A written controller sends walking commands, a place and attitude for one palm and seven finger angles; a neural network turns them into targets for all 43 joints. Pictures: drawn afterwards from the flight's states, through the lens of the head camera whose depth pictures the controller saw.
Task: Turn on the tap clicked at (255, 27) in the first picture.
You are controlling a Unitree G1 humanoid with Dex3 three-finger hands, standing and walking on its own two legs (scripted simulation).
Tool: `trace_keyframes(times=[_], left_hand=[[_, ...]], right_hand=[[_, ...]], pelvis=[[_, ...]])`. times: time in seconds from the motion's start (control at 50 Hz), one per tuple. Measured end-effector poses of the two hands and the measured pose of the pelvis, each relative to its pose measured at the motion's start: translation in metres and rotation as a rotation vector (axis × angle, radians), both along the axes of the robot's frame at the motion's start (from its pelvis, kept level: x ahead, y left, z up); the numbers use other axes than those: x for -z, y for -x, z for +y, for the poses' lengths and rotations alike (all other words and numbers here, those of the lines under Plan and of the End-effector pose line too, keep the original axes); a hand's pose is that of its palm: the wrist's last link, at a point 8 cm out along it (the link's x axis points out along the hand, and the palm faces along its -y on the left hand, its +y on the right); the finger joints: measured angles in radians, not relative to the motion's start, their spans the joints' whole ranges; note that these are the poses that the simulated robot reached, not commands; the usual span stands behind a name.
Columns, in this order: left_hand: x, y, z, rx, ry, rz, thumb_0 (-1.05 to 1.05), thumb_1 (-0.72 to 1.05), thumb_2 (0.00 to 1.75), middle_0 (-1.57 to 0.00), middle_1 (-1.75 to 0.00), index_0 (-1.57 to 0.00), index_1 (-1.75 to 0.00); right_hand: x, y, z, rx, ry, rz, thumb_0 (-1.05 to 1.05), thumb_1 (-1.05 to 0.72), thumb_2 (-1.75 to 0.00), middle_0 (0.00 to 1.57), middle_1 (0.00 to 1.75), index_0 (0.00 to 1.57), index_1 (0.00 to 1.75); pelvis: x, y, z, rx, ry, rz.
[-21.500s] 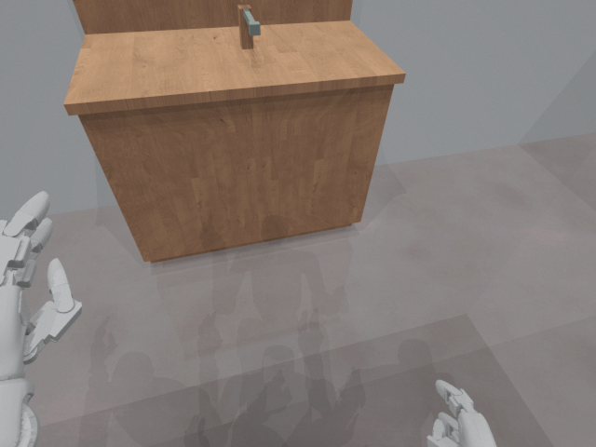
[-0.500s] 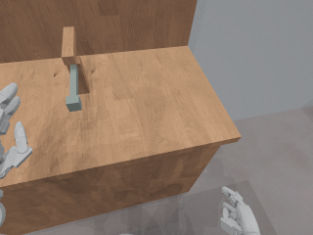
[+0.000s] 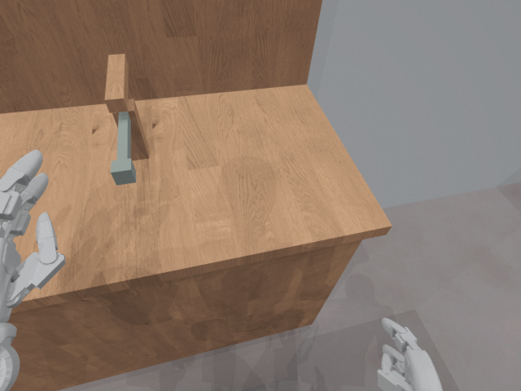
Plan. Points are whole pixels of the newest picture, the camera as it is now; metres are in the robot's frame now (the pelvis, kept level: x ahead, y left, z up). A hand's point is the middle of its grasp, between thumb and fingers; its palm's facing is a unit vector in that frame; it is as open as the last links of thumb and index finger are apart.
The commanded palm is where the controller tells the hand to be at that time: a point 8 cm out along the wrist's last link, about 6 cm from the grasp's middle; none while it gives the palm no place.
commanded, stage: shuffle to correct the standing spot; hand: left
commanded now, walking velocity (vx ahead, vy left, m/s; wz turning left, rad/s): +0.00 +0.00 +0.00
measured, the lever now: (123, 171) +0.38 +0.25 +0.12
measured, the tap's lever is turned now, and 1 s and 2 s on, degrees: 0 0 0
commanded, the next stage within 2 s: come to a stop and stand still in 0.86 s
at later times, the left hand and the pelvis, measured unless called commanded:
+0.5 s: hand (90, 246) +0.23 +0.22 +0.16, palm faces +0.32 -0.90 -0.29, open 7.4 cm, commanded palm +0.17 +0.25 +0.18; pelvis +0.00 -0.03 +0.00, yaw -1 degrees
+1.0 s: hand (135, 245) +0.24 +0.17 +0.16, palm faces +0.29 -0.90 -0.32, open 7.4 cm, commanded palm +0.18 +0.21 +0.18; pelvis +0.02 -0.06 -0.01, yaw -2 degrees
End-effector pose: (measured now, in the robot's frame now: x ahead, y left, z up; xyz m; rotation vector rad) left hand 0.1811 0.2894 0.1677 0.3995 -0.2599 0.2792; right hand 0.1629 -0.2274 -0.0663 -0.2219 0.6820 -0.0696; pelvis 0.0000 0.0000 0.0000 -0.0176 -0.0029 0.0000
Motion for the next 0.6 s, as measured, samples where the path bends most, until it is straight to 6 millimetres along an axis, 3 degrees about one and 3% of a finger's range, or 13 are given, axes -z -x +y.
trace_keyframes(times=[0.3, 0.44, 0.6], left_hand=[[0.000, 0.000, -0.001, -0.030, 0.037, -0.023, 0.01, 0.90, 0.90, -0.21, -0.31, -0.21, -0.31], [-0.002, -0.009, -0.020, -0.010, 0.053, -0.041, 0.01, 0.90, 0.90, -0.21, -0.31, -0.21, -0.31], [-0.006, -0.015, -0.043, 0.020, 0.042, -0.021, 0.01, 0.90, 0.90, -0.21, -0.31, -0.21, -0.31]], right_hand=[[-0.005, -0.008, 0.002, -0.003, -0.011, -0.025, 0.01, -0.90, -0.90, 0.20, 0.30, 0.21, 0.30], [-0.005, -0.009, -0.004, 0.001, -0.034, -0.029, 0.01, -0.90, -0.90, 0.20, 0.30, 0.21, 0.30], [0.002, -0.007, -0.027, 0.043, -0.041, -0.009, 0.01, -0.90, -0.90, 0.20, 0.30, 0.21, 0.30]], pelvis=[[-0.001, 0.001, -0.007, 0.014, -0.009, -0.004], [-0.001, 0.000, -0.019, 0.022, -0.013, 0.003], [0.001, -0.006, -0.036, 0.028, -0.009, 0.009]])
